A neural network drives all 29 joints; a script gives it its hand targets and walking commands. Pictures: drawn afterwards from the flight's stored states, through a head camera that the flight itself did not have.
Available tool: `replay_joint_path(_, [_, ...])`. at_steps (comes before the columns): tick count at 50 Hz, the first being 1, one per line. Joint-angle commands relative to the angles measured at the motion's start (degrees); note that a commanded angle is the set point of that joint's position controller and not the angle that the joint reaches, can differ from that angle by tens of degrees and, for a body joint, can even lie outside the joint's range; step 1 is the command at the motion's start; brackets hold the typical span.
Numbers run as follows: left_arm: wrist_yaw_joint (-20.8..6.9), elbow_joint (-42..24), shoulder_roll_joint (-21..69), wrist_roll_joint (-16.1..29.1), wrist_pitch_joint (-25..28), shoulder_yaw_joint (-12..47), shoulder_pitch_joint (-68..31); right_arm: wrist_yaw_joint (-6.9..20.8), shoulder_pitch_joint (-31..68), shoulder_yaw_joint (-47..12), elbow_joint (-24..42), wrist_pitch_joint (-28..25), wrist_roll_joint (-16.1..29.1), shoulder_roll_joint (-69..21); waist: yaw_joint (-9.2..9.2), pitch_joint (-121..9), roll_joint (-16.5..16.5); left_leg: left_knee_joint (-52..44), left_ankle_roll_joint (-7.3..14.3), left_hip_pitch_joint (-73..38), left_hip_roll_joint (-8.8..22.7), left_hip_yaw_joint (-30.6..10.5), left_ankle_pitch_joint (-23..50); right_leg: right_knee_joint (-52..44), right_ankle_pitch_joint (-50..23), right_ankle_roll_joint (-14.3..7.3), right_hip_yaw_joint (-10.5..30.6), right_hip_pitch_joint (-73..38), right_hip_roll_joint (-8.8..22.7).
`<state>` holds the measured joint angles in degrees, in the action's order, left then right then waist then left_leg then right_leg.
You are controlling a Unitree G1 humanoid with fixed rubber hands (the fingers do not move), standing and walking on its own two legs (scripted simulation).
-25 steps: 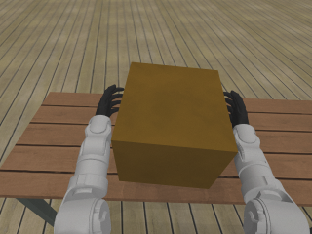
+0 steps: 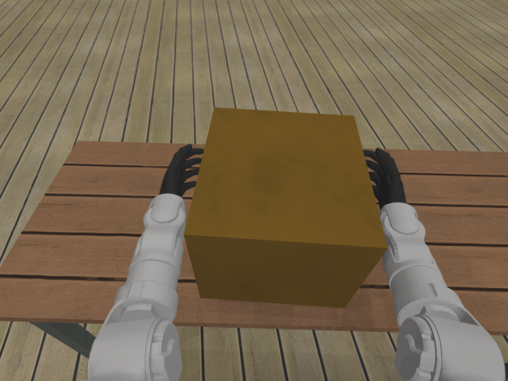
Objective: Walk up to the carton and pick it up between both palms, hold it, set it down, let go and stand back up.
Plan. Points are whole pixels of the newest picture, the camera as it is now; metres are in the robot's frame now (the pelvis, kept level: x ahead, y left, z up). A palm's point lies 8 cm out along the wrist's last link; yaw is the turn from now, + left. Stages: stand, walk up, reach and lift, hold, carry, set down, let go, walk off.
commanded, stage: set down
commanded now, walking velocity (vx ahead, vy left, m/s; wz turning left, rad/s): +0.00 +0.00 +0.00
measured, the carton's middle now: (278, 205) +0.41 +0.01 +0.03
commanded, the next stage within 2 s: none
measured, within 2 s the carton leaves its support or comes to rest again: rests again in 1.06 s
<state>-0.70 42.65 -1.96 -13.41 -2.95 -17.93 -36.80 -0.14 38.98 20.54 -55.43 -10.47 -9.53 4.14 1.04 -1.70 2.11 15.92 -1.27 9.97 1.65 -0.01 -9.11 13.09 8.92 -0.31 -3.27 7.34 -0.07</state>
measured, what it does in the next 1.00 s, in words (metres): stands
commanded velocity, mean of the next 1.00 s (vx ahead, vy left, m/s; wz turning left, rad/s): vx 0.00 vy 0.00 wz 0.00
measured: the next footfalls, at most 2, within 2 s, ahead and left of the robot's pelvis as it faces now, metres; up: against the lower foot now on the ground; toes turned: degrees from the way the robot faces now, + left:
none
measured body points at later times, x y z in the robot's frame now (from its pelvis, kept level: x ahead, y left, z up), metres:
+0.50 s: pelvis +0.00 +0.00 +0.00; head +0.04 +0.01 +0.45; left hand +0.41 +0.18 +0.06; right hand +0.42 -0.18 +0.06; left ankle -0.01 +0.13 -0.75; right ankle -0.03 -0.11 -0.75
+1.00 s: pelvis +0.00 +0.00 +0.00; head +0.06 +0.01 +0.44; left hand +0.41 +0.18 +0.03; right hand +0.41 -0.18 +0.04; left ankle -0.01 +0.13 -0.75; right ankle -0.03 -0.11 -0.75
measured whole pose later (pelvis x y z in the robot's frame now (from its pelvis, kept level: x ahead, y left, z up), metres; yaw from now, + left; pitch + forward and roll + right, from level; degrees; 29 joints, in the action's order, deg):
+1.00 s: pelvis +0.00 +0.00 +0.00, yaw -1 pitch +12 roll -1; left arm 1.7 59.4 -3.0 -14.6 12.6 -21.4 -39.7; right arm 0.5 42.0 27.8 -63.8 -18.9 -17.4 3.7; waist 0.7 -5.5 0.5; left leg 17.7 -1.0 21.1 2.1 1.8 -8.5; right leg 15.1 8.2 -0.3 -3.4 18.8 0.1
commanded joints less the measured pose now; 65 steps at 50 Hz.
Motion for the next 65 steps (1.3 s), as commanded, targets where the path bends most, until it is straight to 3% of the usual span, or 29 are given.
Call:
replay_joint_path(1, [-3.54, -4.81, 29.99, 0.80, 3.58, 15.24, -32.43, 6.00, 32.00, -13.95, 8.03, -4.46, -1.73, -26.94, -0.27, -25.09, -1.75, 2.21, -2.27, -6.90, -2.05, 5.13, 23.60, 3.30, -24.08, 2.49, -2.79, -10.44, -1.18])
replay_joint_path(28, [-2.34, 4.20, 29.48, -1.19, 10.97, 10.28, -34.41, 7.14, 31.67, -9.32, 0.43, -8.30, -7.29, -28.99, 0.21, -29.31, -1.49, 3.15, -1.50, -1.33, -1.23, 5.56, 23.65, 5.82, -27.68, 2.23, -1.88, -8.32, -0.50])
replay_joint_path(54, [-1.22, 12.63, 29.16, -2.54, 21.36, 8.26, -36.03, 6.89, 30.49, -6.00, -7.23, -13.04, -11.67, -30.46, -0.49, -31.88, -2.37, 4.00, -1.95, 2.53, -0.81, 5.27, 21.32, 5.79, -23.60, 1.41, -1.63, -2.94, -0.29])
replay_joint_path(65, [-1.77, 16.69, 28.03, -4.07, 22.83, 6.10, -33.15, 6.77, 28.32, -4.71, -9.83, -13.64, -13.10, -30.12, -0.66, -28.39, -0.82, 3.05, -1.09, 5.56, -0.91, 5.34, 17.81, 5.61, -21.86, 1.58, -1.24, -2.49, 0.00])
